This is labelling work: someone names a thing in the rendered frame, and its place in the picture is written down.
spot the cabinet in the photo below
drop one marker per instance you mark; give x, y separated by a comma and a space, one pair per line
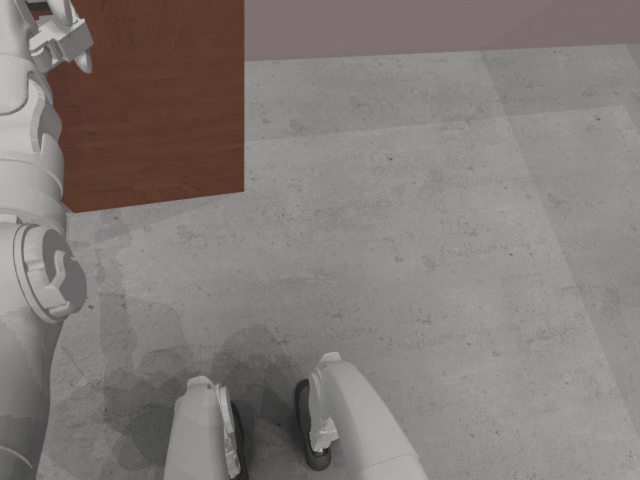
161, 116

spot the robot left upper arm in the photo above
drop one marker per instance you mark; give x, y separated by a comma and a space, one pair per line
41, 284

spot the left robot hand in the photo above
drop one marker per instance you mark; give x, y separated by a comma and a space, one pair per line
48, 41

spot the robot left thigh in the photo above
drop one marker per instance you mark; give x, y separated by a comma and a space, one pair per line
203, 418

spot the left robot forearm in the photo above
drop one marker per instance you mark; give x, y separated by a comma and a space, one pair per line
31, 161

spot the robot left shin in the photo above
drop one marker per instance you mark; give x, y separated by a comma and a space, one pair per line
232, 459

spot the handle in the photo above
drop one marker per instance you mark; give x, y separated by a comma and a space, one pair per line
38, 6

